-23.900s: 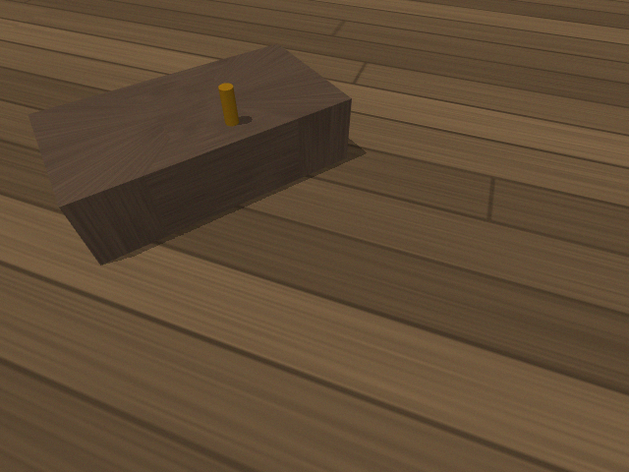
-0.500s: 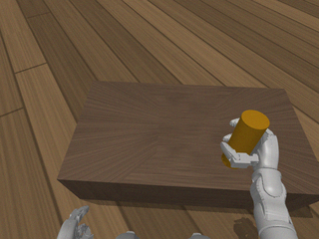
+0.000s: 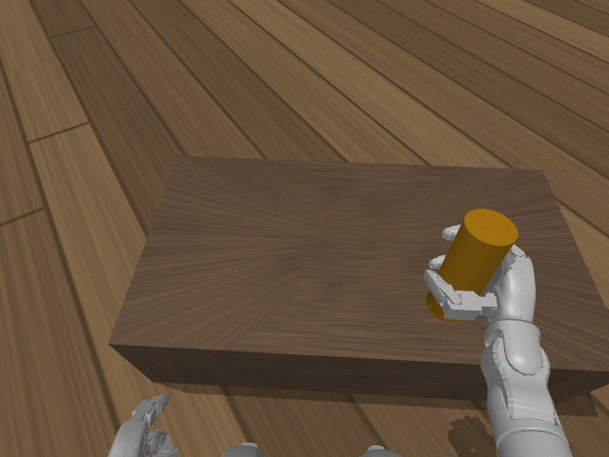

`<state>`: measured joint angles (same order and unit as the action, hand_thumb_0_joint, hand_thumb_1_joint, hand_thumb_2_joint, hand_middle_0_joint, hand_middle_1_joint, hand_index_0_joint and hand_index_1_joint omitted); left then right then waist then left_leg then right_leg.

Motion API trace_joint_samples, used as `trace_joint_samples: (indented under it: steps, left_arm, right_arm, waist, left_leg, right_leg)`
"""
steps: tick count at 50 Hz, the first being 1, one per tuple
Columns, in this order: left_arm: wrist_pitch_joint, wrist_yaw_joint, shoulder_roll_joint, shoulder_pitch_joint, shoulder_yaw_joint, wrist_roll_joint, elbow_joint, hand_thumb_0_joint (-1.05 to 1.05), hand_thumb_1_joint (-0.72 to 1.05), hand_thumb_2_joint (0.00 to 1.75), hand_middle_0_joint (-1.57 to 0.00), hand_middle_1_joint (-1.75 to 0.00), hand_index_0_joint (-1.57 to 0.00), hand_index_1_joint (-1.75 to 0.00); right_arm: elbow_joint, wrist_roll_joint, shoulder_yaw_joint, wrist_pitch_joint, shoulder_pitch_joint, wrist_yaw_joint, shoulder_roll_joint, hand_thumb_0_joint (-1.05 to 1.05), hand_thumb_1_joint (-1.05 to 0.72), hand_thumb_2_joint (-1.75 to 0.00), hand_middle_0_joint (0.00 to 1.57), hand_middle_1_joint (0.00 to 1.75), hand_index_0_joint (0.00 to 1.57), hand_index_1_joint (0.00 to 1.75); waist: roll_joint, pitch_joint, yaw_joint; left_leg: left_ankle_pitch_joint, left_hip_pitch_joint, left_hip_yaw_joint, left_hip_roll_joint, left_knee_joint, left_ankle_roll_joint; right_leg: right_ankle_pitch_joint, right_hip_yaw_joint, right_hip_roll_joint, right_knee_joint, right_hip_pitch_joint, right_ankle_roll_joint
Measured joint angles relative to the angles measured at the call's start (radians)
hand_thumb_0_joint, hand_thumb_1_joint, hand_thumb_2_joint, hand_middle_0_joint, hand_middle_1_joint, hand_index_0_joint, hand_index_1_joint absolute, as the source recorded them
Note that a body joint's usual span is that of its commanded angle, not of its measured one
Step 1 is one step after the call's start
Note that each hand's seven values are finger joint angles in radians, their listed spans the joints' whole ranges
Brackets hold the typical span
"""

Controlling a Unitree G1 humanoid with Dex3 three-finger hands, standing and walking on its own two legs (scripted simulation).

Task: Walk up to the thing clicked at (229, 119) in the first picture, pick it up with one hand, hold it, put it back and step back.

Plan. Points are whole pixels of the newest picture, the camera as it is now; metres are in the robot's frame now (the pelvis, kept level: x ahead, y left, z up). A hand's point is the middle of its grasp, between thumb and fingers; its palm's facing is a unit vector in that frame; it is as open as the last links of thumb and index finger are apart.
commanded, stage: crouch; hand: right
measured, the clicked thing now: (465, 270) +0.33 -0.18 +0.06
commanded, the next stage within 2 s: lower in 1.34 s
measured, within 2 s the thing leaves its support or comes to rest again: neither
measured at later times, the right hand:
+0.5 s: hand (429, 276) +0.41 -0.19 -0.09, palm faces +0.15 +0.99 -0.02, open 8.2 cm
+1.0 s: hand (417, 282) +0.45 -0.20 -0.18, palm faces +0.15 +0.99 -0.02, open 8.2 cm
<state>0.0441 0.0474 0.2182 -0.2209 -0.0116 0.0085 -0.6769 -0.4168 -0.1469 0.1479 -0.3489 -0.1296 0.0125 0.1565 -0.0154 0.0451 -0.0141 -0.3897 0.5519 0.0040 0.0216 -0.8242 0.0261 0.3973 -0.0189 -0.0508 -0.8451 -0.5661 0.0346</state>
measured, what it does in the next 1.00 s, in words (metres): lowers itself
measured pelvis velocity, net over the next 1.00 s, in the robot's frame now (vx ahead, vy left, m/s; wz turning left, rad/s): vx -0.05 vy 0.00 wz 0.03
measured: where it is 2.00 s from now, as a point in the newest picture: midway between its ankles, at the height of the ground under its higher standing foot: outside the picture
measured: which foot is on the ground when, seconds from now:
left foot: down 0.00-1.00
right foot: down 0.00-1.00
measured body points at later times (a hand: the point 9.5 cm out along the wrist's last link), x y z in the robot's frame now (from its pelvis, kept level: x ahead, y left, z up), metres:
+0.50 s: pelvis -0.02 +0.00 -0.11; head +0.12 -0.02 +0.32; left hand +0.08 +0.27 -0.23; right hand +0.40 -0.24 -0.09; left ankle +0.02 +0.14 -0.70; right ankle +0.02 -0.14 -0.70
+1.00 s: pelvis -0.05 +0.00 -0.19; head +0.14 -0.02 +0.22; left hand +0.03 +0.27 -0.32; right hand +0.44 -0.25 -0.18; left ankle +0.02 +0.14 -0.70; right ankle +0.02 -0.14 -0.70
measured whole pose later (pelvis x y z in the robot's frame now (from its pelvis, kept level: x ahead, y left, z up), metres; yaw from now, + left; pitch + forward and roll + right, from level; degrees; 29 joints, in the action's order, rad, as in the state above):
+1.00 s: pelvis -0.05 +0.00 -0.19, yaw +2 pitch +34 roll +3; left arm -0.02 -0.04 0.25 -0.20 -0.01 0.08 -0.66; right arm -1.02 -0.06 0.45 -0.56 -0.78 0.10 0.39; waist -0.02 0.18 -0.13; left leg -0.62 1.64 0.00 0.01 -1.68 0.03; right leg 0.63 -0.08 -0.04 -1.71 -1.67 0.04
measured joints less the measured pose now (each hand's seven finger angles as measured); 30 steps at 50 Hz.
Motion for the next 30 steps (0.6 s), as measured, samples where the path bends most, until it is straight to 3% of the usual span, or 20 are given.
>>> trace_joint_samples:
  steps: [9, 22, 30]
  left_arm:
    - [0.017, -0.008, 0.005, 0.017, -0.006, 0.017, -0.004, 0.01, 0.91, 0.90, -0.19, -0.31, -0.20, -0.30]
    - [0.013, -0.035, 0.027, 0.007, -0.008, 0.052, -0.003, 0.01, 0.91, 0.90, -0.19, -0.31, -0.20, -0.30]
    - [-0.027, -0.062, 0.029, 0.004, -0.005, 0.058, -0.013, 0.01, 0.91, 0.91, -0.19, -0.30, -0.20, -0.30]
  right_arm:
    - [-0.155, 0.001, 0.040, -0.072, -0.098, 0.021, 0.009, 0.04, 0.13, -1.11, 0.92, 1.04, 0.79, 1.03]
    - [-0.432, 0.028, 0.159, -0.248, -0.357, 0.065, 0.097, 0.04, 0.13, -1.11, 0.92, 1.03, 0.79, 1.02]
    - [-0.523, 0.033, 0.216, -0.245, -0.481, 0.085, 0.137, 0.04, 0.12, -1.10, 0.92, 1.03, 0.79, 1.02]
  waist:
    - [0.011, 0.007, -0.012]
    - [0.029, 0.103, -0.058]
    - [0.001, 0.124, -0.076]
  left_leg:
    - [-0.020, 0.126, -0.003, 0.001, -0.085, 0.001]
    - [-0.150, 0.614, -0.012, -0.005, -0.467, 0.002]
    - [-0.200, 0.812, -0.009, -0.009, -0.632, 0.003]
  right_leg:
    - [0.018, -0.002, 0.002, -0.081, -0.124, -0.002]
    - [0.150, -0.015, -0.001, -0.463, -0.611, 0.003]
    - [0.203, -0.030, 0.000, -0.636, -0.813, 0.003]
